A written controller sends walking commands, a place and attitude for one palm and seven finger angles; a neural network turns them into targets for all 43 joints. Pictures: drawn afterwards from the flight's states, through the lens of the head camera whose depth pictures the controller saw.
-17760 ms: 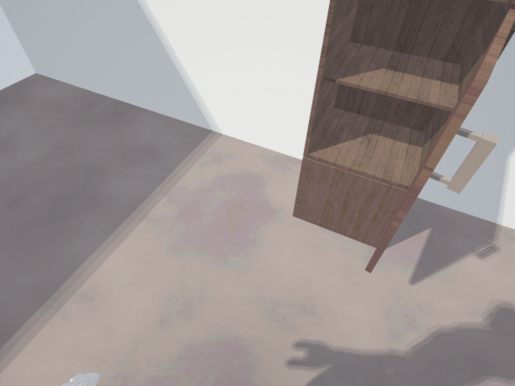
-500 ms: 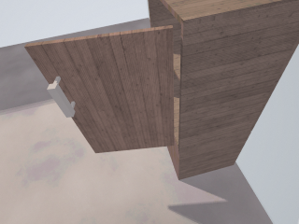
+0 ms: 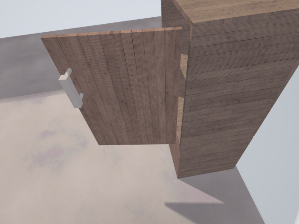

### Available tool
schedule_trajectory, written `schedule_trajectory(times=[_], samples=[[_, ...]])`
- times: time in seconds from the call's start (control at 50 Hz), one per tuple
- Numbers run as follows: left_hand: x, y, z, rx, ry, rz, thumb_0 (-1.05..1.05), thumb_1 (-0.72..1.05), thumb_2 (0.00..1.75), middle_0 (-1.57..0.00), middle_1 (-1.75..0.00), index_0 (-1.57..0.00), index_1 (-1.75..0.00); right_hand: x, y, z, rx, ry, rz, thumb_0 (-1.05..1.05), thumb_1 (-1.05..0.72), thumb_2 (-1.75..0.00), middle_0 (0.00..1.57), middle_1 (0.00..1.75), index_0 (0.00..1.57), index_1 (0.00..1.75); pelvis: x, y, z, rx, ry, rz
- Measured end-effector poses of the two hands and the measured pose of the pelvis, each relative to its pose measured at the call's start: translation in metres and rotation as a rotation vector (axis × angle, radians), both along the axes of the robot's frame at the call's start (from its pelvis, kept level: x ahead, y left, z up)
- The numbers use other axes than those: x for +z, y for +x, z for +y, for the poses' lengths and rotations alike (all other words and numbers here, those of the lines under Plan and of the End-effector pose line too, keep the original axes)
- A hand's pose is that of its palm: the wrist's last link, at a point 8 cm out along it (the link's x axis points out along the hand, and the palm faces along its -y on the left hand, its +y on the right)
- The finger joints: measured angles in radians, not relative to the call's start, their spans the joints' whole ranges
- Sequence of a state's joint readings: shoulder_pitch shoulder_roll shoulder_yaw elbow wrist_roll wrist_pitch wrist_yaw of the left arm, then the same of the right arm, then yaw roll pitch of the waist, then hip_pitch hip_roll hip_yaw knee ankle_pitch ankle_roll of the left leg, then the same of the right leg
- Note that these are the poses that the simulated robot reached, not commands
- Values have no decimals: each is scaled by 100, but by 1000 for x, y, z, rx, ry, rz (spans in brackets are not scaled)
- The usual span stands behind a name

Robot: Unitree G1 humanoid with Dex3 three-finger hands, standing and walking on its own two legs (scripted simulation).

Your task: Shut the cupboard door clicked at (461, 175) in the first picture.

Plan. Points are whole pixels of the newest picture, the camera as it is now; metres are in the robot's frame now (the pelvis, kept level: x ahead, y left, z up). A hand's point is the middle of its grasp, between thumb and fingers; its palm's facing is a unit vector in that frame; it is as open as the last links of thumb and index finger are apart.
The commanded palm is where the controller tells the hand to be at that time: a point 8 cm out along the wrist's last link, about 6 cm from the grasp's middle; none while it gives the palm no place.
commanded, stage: come to a stop and stand still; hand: left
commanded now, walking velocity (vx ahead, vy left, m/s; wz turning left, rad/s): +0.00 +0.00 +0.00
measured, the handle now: (73, 88) +0.52 +0.29 +0.08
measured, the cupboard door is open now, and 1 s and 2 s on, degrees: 80 80 80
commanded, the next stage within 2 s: look again from close up in 0.06 s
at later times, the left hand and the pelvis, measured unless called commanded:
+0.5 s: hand out of the picture -0.01 +0.20 -0.17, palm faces +0.03 -0.98 -0.21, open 7.3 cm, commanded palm none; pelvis -0.01 +0.03 +0.00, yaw -1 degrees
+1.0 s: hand out of the picture +0.00 +0.21 -0.18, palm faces +0.06 -0.98 -0.19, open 7.4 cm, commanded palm none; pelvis +0.01 +0.04 -0.01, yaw -1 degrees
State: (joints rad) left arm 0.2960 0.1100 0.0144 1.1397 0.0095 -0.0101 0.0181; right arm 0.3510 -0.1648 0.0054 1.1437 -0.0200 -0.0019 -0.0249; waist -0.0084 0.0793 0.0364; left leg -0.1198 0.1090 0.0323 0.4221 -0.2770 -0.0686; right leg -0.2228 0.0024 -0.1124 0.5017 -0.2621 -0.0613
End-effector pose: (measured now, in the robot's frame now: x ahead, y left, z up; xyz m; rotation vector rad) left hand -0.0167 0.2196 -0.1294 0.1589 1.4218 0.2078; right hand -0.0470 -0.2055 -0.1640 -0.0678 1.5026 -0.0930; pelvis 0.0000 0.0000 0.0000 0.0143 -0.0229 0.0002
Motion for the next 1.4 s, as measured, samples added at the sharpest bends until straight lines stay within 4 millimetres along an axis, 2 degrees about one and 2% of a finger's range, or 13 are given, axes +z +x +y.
schedule_trajectory(times=[0.18, 0.4, 0.68, 0.86, 0.96, 1.08, 1.2, 1.26, 1.36, 1.4], samples=[[-5, -3, 6, -2, -22, 0, 1, 92, 90, -20, -29, -20, -30, 5, -18, 25, -23, 16, 26, 0, -91, -90, 20, 30, 19, 30, 1, -4, 10, -4, -3, 3], [-6, 3, 25, -13, -20, -16, 1, 92, 90, -20, -29, -20, -30, 8, -9, 43, -30, 8, -11, 0, -91, -90, 20, 30, 19, 30, 1, -5, 26, -14, 1, 1], [-7, 5, 35, -23, -22, -12, 1, 92, 90, -20, -29, -20, -30, 8, 13, 44, -22, -15, -61, 0, -91, -90, 20, 30, 20, 30, 1, -4, 36, -24, 5, -2], [-8, 8, 35, -26, -24, -12, 0, 91, 90, -20, -29, -20, -30, 8, 18, 39, -17, -23, -62, 0, -91, -90, 20, 30, 19, 30, 1, -2, 35, -25, 4, 0], [-13, 9, 37, -4, -34, -15, 0, 91, 90, -20, -29, -20, -30, 6, 18, 38, -8, -28, -35, 0, -91, -90, 20, 30, 19, 30, -3, 5, 39, -20, -5, 5], [-21, 12, 49, 13, -55, 24, 0, 91, 90, -20, -29, -20, -30, 10, 21, 46, -25, -59, -27, 0, -91, -90, 20, 30, 19, 30, -8, 21, 52, -33, 3, 14], [-21, 47, 58, -2, -29, -17, 0, 91, 90, -20, -29, -20, -30, 2, 20, 58, -40, -33, 28, 0, -91, -90, 20, 30, 19, 30, -14, 42, 55, -26, -2, 15], [-18, 58, 61, 19, -20, -59, 0, 91, 90, -20, -29, -20, -30, 3, 36, 64, -13, -25, 52, 0, -91, -90, 20, 30, 19, 30, -11, 49, 60, -2, -7, 16], [-27, 65, 69, 14, -44, -9, 0, 91, 90, -20, -29, -20, -30, 2, 86, 73, -14, -53, -64, 0, -91, -90, 20, 30, 20, 30, -13, 61, 74, -22, -5, 4], [-28, 71, 71, 2, -47, 13, 0, 91, 90, -20, -29, -20, -30, 5, 99, 71, -11, -75, -85, 2, -93, -90, 20, 30, 20, 30, -12, 66, 75, -35, 9, 2]])
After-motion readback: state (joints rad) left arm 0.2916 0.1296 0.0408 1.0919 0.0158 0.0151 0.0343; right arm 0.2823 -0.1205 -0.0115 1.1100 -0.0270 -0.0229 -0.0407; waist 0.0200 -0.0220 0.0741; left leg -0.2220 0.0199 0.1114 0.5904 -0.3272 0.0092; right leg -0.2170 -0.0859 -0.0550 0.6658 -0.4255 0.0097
